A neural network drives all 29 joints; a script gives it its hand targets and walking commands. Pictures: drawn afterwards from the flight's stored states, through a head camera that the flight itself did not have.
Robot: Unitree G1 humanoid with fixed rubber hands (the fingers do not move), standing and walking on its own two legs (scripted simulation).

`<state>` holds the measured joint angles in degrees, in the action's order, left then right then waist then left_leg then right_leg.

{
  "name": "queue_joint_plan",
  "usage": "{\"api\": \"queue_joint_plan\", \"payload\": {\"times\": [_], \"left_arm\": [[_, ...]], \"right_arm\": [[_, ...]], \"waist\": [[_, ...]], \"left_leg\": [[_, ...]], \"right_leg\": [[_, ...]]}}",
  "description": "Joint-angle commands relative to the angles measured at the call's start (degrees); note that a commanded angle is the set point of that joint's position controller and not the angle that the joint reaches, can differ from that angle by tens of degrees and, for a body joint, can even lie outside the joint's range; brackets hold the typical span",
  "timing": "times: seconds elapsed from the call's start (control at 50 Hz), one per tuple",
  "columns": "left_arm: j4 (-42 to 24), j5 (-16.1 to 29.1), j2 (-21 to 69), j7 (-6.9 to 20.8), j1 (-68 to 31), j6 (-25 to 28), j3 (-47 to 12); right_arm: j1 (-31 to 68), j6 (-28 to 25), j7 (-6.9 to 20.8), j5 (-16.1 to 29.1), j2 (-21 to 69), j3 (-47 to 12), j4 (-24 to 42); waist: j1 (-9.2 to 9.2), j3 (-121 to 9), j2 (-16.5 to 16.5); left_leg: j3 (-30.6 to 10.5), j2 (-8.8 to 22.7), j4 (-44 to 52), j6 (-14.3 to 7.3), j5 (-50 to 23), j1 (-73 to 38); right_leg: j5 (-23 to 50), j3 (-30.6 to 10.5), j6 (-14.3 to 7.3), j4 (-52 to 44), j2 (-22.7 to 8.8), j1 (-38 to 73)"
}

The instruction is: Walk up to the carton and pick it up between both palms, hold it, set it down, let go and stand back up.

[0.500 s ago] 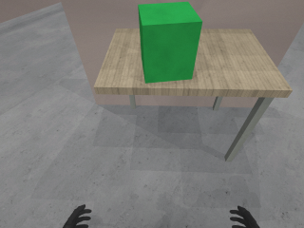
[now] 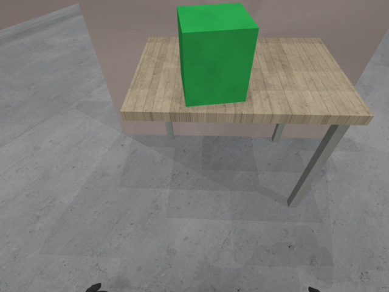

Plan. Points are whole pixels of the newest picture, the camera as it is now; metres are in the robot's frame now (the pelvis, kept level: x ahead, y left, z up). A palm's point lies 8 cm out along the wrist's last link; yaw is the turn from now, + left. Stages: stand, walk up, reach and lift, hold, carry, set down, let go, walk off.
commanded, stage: stand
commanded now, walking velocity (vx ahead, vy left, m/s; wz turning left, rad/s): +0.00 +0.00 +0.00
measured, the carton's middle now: (212, 56) +0.80 -0.01 +0.08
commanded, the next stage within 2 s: walk up in 1.74 s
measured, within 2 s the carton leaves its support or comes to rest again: neither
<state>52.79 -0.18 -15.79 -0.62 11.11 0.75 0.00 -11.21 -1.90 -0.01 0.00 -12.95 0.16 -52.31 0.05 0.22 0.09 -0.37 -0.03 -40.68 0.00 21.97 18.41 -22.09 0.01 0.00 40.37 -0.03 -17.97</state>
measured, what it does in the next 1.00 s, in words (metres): stands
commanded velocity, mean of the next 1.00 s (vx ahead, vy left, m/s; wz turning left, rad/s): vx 0.00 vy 0.00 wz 0.00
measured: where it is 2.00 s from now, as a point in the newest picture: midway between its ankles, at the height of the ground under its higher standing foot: outside the picture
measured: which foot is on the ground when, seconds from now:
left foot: down 0.00-1.00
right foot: down 0.00-1.00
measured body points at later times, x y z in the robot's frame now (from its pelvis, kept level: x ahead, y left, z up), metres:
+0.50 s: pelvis -0.02 +0.00 +0.00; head -0.02 +0.00 +0.45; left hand +0.06 +0.27 -0.14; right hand +0.06 -0.25 -0.14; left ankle +0.00 +0.12 -0.72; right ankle -0.01 -0.12 -0.72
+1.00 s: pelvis -0.03 -0.02 +0.00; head -0.05 -0.02 +0.45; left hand +0.03 +0.26 -0.13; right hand +0.03 -0.27 -0.14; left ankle +0.00 +0.12 -0.72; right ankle -0.01 -0.12 -0.72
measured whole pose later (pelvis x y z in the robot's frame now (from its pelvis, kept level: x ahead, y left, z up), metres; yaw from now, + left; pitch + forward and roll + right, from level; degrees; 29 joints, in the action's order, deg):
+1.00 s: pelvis -0.03 -0.02 +0.00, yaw +0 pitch -3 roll +1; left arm 61.3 -0.2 -16.1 -0.8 11.1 0.8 0.0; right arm -11.2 -1.1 0.0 0.0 -13.4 0.2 -61.9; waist 0.0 0.2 0.6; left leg -0.3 0.0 -37.0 0.0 17.4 17.0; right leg -19.0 0.0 -0.9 39.7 0.0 -18.0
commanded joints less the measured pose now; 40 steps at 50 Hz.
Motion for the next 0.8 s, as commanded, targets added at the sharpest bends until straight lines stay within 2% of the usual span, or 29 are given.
{"api": "queue_joint_plan", "payload": {"times": [0.0, 0.02, 0.04, 0.08, 0.12, 0.16, 0.18, 0.2, 0.24, 0.26, 0.28, 0.32, 0.36, 0.38, 0.4, 0.42, 0.48, 0.52, 0.54, 0.56, 0.58, 0.62, 0.64, 0.66, 0.68, 0.7, 0.74, 0.76, 0.78], "left_arm": [[-3.09, -0.7, -13.56, -0.97, -4.47, 2.58, 3.56], [-2.22, -0.61, -14.67, -0.82, -3.91, 2.44, 3.84], [-2.25, -0.74, -14.98, -1.04, -4.83, 2.17, 3.73], [-1.27, -0.58, -14.76, -1.03, -3.62, 2.57, 3.76], [-0.79, -0.33, -14.49, -0.84, -4.4, 2.28, 3.55], [-0.16, -0.4, -13.85, -0.77, -4.27, 2.12, 3.12], [-0.56, -0.36, -14.01, -0.76, -5.46, 2.07, 3.6], [0.4, -0.71, -13.71, -0.98, -4.68, 2.26, 3.21], [0.92, -0.46, -14.77, -0.86, -4.28, 2.07, 3.34], [1.2, -0.83, -14.22, -0.6, -5.93, 2.02, 3.2], [0.88, -0.68, -13.64, -0.66, -4.29, 2.22, 3.07], [1.25, -1.1, -14.47, -0.57, -6.84, 1.74, 3.06], [2.01, -0.84, -14.47, -0.81, -5.53, 2.29, 2.89], [2.56, -0.9, -14.14, -0.8, -6.04, 2.06, 3.09], [2.45, -0.9, -13.22, -0.95, -5.62, 2.16, 2.73], [2.04, -0.95, -13.96, -0.7, -6.14, 2.22, 2.98], [3.38, -0.67, -15.44, -0.63, -5.61, 2.24, 3.2], [3.12, -0.9, -14.46, -0.65, -6.51, 2.07, 3.03], [2.99, -0.79, -14.78, -0.53, -6.93, 2.05, 3.02], [2.94, -0.83, -14.88, -0.75, -7.33, 2.1, 3.27], [3.33, -1.16, -15.03, -0.49, -6.99, 2.08, 3.14], [3.29, -0.56, -14.01, -0.37, -7.47, 2.3, 2.78], [3.5, -0.45, -13.43, -0.49, -6.26, 2.17, 2.54], [4.12, -0.82, -14.33, -0.37, -5.87, 2.26, 2.89], [4.11, -0.47, -14.29, -0.42, -5.59, 1.96, 2.87], [4.01, -0.7, -13.99, -0.56, -6.54, 1.89, 2.75], [4.7, -0.72, -15.08, -0.42, -5.91, 2.23, 2.89], [4.8, -0.96, -14.88, -0.46, -6.79, 2.08, 2.66], [5.03, -0.96, -15.03, -0.42, -5.73, 2.19, 2.73]], "right_arm": [[4.67, -1.6, -1.01, -1.54, -14.95, 4.2, 2.96], [3.62, -1.26, -1.36, -1.82, -16.64, 4.46, 1.39], [5.23, -1.13, -1.05, -1.39, -14.83, 3.91, 2.23], [3.99, -1.2, -1.39, -1.47, -16.32, 4.3, 0.45], [4.08, -1.26, -1.49, -1.5, -15.08, 3.89, 0.45], [3.94, -1.13, -1.54, -1.86, -15.86, 3.81, -0.93], [5.51, -1.06, -1.84, -1.58, -16.36, 4.17, -0.48], [4.5, -0.97, -1.89, -1.88, -15.1, 3.72, -0.97], [4.62, -1.12, -1.52, -1.56, -15.1, 3.55, -0.99], [6.3, -0.88, -1.75, -1.48, -16.17, 4.21, -1.47], [4.88, -0.78, -1.46, -1.4, -15.77, 3.72, -1.96], [4.58, -0.82, -1.54, -1.51, -15.65, 3.94, -1.86], [4.4, -1.06, -1.41, -1.62, -14.52, 3.56, -2.17], [3.54, -0.74, -1.64, -1.69, -15.03, 3.77, -3.39], [3.71, -0.97, -1.68, -1.94, -16.25, 4.07, -3.77], [4.74, -0.76, -1.81, -1.65, -15.73, 3.94, -3.32], [4.14, -0.58, -1.24, -1.58, -17.01, 3.83, -4.22], [4.78, -0.67, -1.32, -1.47, -15.87, 3.88, -4.39], [6.06, -0.71, -1.23, -1.29, -15.34, 3.62, -3.77], [6.48, -0.77, -1.46, -1.7, -16.02, 3.66, -4.32], [6.52, -0.51, -1.69, -1.37, -15.96, 3.84, -4.7], [4.69, -0.75, -1.14, -1.7, -15.53, 3.18, -5.04], [5.17, -0.76, -1.19, -1.67, -15.26, 3.07, -4.95], [5.5, -0.85, -0.97, -1.59, -16.06, 3.06, -5.32], [6.18, -0.89, -1.17, -1.83, -15.42, 3.07, -5.32], [5.35, -0.82, -1.05, -1.42, -14.39, 2.73, -5.06], [4.58, -0.8, -1.24, -1.29, -16.45, 2.98, -6.52], [5.03, -0.58, -1.23, -1.89, -16.0, 3.26, -6.2], [4.44, -0.48, -1.52, -1.48, -16.81, 3.4, -6.98]], "waist": [[-0.17, -1.66, 0.71], [0.02, -1.08, -0.18], [-0.11, -3.94, 2.09], [0.42, -3.84, -0.46], [-0.42, -2.14, 1.51], [0.66, -2.86, 0.3], [0.94, -1.16, 1.04], [0.29, -1.9, 2.07], [-0.25, -0.41, 0.36], [-0.4, -0.06, 0.58], [0.46, -0.36, 0.97], [-1.59, 0.22, 1.05], [-0.65, -1.44, 0.38], [-0.93, -1.2, 2.54], [-0.33, 1.0, -0.62], [-0.79, -0.74, 1.43], [-0.81, 0.51, 0.85], [-0.75, 1.79, 2.81], [-0.66, 0.23, 0.37], [-0.5, 1.81, 0.12], [-0.22, 2.54, 3.31], [-0.95, 1.65, 0.94], [-0.48, 2.83, -0.42], [-0.08, 0.96, -1.28], [0.51, 1.37, -1.85], [-0.09, 2.67, 0.29], [-0.06, 4.29, 2.13], [-0.89, 4.7, 3.2], [-0.44, 3.38, 1.71]], "left_leg": [[-5.54, 5.21, 9.45, -4.24, -18.92, -3.53], [-5.58, 5.5, 10.15, -4.4, -18.24, -3.64], [-5.42, 5.5, 10.08, -4.3, -19.58, -4.19], [-5.85, 5.54, 10.41, -4.43, -20.62, -3.52], [-5.52, 5.53, 9.85, -4.28, -20.09, -3.45], [-6.13, 5.72, 11.15, -4.22, -18.8, -3.54], [-5.97, 5.18, 10.97, -4.33, -19.19, -3.12], [-6.01, 5.78, 10.72, -4.32, -19.3, -4.51], [-6.55, 5.69, 11.78, -4.53, -16.55, -4.48], [-6.33, 5.45, 11.85, -4.09, -17.0, -3.89], [-6.25, 5.29, 11.66, -3.92, -14.91, -2.38], [-5.5, 5.08, 11.29, -3.35, -12.43, -4.18], [-6.22, 5.31, 12.15, -3.63, -16.05, -4.9], [-6.59, 5.81, 11.61, -4.14, -15.62, -5.27], [-6.41, 5.21, 11.96, -3.69, -16.04, -4.43], [-6.36, 5.28, 11.38, -3.68, -17.48, -4.3], [-6.69, 5.26, 12.48, -3.89, -13.52, -2.86], [-7.09, 5.64, 13.77, -3.78, -11.9, -2.02], [-7.04, 5.34, 13.52, -3.6, -11.44, -3.08], [-7.3, 5.31, 14.02, -3.66, -10.97, -2.64], [-6.72, 5.07, 14.19, -3.37, -11.1, -2.78], [-7.27, 5.75, 15.2, -3.89, -10.74, -3.9], [-8.08, 6.29, 16.02, -4.25, -11.27, -3.12], [-7.27, 5.87, 16.24, -3.43, -11.35, -3.49], [-7.77, 6.34, 16.71, -3.94, -9.01, -2.56], [-7.31, 5.05, 15.56, -3.41, -10.24, -2.02], [-7.29, 5.67, 15.94, -3.56, -8.53, -1.74], [-6.57, 5.42, 15.48, -3.19, -8.47, -3.18], [-6.99, 5.24, 15.53, -3.52, -7.55, -2.55]], "right_leg": [[19.44, -6.89, -4.14, -9.44, -5.5, 2.91], [18.44, -6.65, -3.84, -10.54, -5.98, 3.75], [19.29, -5.89, -3.66, -9.87, -5.88, 4.92], [20.94, -6.4, -3.92, -9.49, -6.23, 6.25], [20.14, -6.48, -4.0, -9.96, -6.18, 4.2], [18.6, -6.35, -3.7, -10.03, -6.44, 5.49], [19.13, -6.73, -4.1, -10.39, -6.01, 3.78], [18.96, -6.87, -4.13, -10.21, -5.94, 3.24], [15.89, -7.88, -4.1, -11.9, -6.08, 2.24], [16.2, -6.77, -3.87, -11.93, -5.58, 2.19], [13.79, -7.75, -4.17, -12.65, -6.29, 3.49], [12.71, -9.15, -4.24, -14.81, -6.74, 1.31], [15.79, -7.59, -4.07, -13.04, -6.33, 3.75], [14.71, -8.13, -4.13, -13.25, -6.51, 2.55], [15.86, -8.38, -4.07, -13.33, -6.35, 1.91], [17.58, -7.43, -4.06, -12.76, -6.31, 3.06], [15.14, -8.59, -3.67, -13.79, -5.82, 2.91], [12.28, -8.22, -3.76, -14.59, -6.44, 2.91], [11.15, -9.31, -3.86, -14.83, -6.61, 2.92], [10.08, -9.16, -3.84, -15.44, -6.27, 1.58], [9.49, -8.82, -3.59, -16.33, -6.44, 1.57], [10.17, -9.58, -4.13, -15.86, -6.27, 1.76], [8.79, -9.56, -4.33, -15.42, -6.24, 1.45], [8.5, -8.35, -3.96, -14.8, -5.93, 3.13], [7.95, -8.79, -3.7, -15.58, -5.98, 3.6], [8.74, -9.7, -4.11, -16.7, -6.48, 2.87], [7.24, -10.14, -4.11, -17.59, -6.78, 1.99], [8.09, -10.35, -4.11, -17.76, -7.1, -0.06], [7.62, -10.31, -4.2, -17.89, -6.66, 1.84]]}}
